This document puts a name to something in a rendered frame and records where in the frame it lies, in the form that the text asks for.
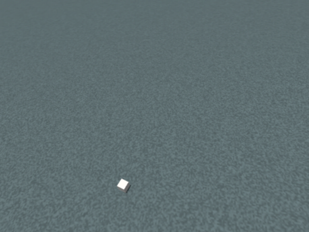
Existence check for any cube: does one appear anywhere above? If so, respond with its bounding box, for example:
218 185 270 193
117 179 130 193

